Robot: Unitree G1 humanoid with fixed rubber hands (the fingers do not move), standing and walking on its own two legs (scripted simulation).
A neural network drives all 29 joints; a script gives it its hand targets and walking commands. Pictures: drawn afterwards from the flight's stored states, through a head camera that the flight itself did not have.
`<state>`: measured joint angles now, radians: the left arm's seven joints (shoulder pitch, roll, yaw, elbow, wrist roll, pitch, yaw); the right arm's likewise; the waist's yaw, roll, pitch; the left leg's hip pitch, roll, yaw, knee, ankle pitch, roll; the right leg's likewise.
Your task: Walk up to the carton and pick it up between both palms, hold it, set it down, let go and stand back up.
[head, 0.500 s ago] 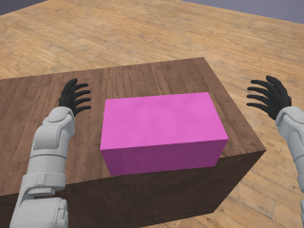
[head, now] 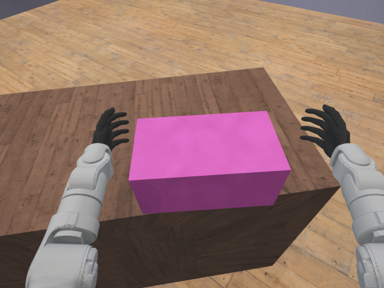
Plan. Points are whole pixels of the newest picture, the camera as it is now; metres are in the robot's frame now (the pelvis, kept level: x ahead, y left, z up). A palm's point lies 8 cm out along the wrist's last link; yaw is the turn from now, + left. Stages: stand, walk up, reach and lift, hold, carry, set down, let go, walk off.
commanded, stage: reach and lift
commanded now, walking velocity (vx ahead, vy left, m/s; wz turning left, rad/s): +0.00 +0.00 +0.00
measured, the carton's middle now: (205, 161) +0.39 -0.01 +0.03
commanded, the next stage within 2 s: none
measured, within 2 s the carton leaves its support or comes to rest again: leaves its support in 1.98 s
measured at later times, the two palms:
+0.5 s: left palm (113, 146) +0.40 +0.19 +0.09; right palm (307, 140) +0.39 -0.24 +0.09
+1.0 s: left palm (114, 148) +0.39 +0.19 +0.09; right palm (297, 142) +0.39 -0.21 +0.09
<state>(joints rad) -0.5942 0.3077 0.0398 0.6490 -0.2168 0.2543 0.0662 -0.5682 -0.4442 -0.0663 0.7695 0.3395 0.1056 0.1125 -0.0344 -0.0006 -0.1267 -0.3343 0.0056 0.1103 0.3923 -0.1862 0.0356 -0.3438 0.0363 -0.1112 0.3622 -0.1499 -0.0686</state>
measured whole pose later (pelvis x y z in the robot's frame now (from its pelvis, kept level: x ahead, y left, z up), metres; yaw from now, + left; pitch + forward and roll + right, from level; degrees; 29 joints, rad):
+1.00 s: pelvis +0.00 -0.01 -0.01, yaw +1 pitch +9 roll +0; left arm -0.68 0.24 0.01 0.99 -0.18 -0.09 0.09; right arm -0.69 -0.26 0.02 0.99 0.34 -0.06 -0.02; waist -0.03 0.01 -0.16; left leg -0.41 0.01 0.08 0.47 -0.22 0.02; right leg -0.41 0.04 -0.14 0.44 -0.19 -0.08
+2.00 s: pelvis +0.00 +0.00 +0.00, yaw +1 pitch +8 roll +0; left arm -0.68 0.18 0.13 0.90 -0.06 -0.02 0.09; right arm -0.68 -0.23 -0.12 0.92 0.19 -0.02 -0.01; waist -0.04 0.02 -0.14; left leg -0.36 0.00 0.09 0.42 -0.20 0.04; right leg -0.37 0.03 -0.12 0.40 -0.17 -0.07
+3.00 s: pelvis +0.01 +0.01 +0.01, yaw +1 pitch -3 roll -1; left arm -0.48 0.06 0.26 0.21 0.14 0.50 0.00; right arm -0.51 -0.17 -0.17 0.58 0.10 0.19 0.04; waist -0.06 -0.05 -0.05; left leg -0.08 -0.01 0.09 0.30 -0.18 0.05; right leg -0.08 0.03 -0.11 0.25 -0.13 -0.05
